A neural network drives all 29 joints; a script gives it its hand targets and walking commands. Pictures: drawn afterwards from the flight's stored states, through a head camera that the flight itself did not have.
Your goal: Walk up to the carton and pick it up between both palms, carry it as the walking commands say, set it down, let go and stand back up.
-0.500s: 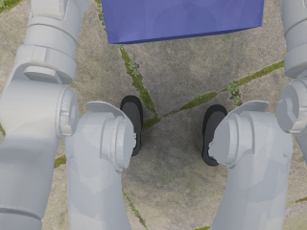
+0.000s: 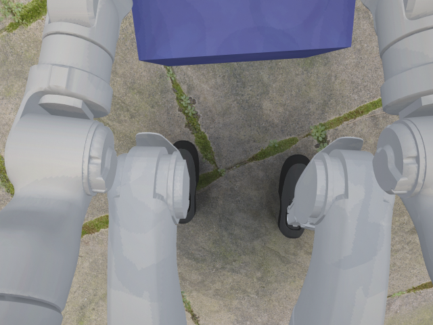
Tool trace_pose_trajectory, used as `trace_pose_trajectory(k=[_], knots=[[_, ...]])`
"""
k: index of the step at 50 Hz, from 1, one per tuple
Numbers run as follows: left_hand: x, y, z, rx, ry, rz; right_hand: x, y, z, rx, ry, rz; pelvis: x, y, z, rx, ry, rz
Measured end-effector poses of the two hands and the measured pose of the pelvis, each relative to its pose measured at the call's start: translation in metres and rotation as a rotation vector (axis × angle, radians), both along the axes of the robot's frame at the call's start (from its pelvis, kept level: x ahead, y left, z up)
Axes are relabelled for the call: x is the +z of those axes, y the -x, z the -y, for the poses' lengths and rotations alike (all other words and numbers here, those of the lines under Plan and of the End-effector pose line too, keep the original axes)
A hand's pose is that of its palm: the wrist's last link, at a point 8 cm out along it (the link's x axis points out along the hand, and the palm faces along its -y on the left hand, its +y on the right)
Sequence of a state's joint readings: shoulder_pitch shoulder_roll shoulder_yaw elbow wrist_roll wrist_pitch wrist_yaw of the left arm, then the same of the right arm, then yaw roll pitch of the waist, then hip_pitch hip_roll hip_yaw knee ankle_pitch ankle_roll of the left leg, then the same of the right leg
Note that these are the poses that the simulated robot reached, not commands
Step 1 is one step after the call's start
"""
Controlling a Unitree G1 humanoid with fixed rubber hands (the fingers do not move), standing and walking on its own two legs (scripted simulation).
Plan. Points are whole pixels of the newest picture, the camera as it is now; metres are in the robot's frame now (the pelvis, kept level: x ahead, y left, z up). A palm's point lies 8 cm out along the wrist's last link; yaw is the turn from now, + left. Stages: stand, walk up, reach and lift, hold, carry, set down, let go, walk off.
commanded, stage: reach and lift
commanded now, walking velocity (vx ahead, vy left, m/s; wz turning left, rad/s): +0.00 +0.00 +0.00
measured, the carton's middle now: out of the picture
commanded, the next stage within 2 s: none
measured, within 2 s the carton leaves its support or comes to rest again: neither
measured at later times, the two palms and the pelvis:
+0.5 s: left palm out of the picture +0.54 +0.17 -0.05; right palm out of the picture +0.55 -0.17 -0.06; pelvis -0.01 -0.01 +0.03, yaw +0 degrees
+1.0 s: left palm out of the picture +0.52 +0.18 +0.03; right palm out of the picture +0.53 -0.16 +0.02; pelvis -0.02 +0.00 +0.08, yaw +0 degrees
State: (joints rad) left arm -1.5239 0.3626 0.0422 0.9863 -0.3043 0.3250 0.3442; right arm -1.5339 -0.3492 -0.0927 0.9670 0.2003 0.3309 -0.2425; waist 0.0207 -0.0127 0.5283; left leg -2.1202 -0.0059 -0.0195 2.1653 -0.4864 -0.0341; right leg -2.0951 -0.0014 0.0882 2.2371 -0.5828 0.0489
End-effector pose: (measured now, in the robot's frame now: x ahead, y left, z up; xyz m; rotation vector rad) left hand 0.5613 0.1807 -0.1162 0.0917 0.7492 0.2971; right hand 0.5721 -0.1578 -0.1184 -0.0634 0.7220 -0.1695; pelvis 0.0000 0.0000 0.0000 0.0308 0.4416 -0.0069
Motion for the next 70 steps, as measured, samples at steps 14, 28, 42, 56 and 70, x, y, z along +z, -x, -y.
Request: trace_pose_trajectory(k=[14,28,42,56,70], knots=[[0.044,0.01,0.005,0.008,-0.009,0.011,0.042,0.01,0.005,0.02,0.018,0.01,0.017,0.009,0.004,-0.002,-0.008,0.055],[0.071,0.03,0.006,0.012,-0.008,-0.009,0.069,0.026,0.006,0.028,0.013,-0.013,0.039,0.014,0.006,-0.007,-0.015,0.09],[0.113,0.038,0.002,0.023,0.007,0.008,0.111,0.036,0.002,0.051,0.053,0.001,0.067,0.022,0.003,-0.009,-0.006,0.116],[0.169,0.046,0.003,0.017,-0.009,0.034,0.162,0.047,0.003,0.053,0.052,0.022,0.098,0.028,0.005,-0.01,-0.005,0.169],[0.194,0.065,0.005,0.022,-0.012,-0.003,0.184,0.066,0.004,0.056,0.044,-0.022,0.125,0.034,0.008,-0.01,-0.011,0.195]])
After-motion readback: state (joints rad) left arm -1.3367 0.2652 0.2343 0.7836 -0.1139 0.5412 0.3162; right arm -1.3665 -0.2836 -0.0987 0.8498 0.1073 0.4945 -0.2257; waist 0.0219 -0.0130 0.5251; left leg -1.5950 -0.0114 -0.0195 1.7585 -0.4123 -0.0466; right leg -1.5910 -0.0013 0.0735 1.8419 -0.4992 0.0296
